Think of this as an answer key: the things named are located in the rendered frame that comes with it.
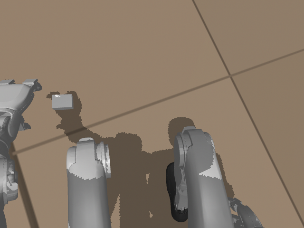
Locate left robot hand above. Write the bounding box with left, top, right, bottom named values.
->
left=0, top=79, right=42, bottom=131

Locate left robot arm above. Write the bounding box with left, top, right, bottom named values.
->
left=0, top=108, right=22, bottom=228

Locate small box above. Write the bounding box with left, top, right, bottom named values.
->
left=52, top=94, right=74, bottom=110

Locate right robot hand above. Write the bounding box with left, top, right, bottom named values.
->
left=228, top=197, right=263, bottom=228

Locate right robot foot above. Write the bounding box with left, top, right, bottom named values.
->
left=166, top=162, right=188, bottom=222

